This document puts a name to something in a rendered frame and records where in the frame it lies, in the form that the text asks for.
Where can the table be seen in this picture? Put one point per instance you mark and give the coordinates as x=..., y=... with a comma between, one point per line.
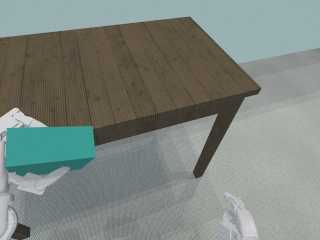
x=123, y=80

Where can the robot left forearm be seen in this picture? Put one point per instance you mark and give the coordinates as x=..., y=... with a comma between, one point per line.
x=8, y=216

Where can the left robot hand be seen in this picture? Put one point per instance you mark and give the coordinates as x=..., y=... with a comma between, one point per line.
x=31, y=183

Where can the sponge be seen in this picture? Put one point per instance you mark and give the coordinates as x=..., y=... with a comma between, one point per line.
x=42, y=150

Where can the right robot hand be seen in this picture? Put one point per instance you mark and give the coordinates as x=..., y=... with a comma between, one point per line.
x=241, y=224

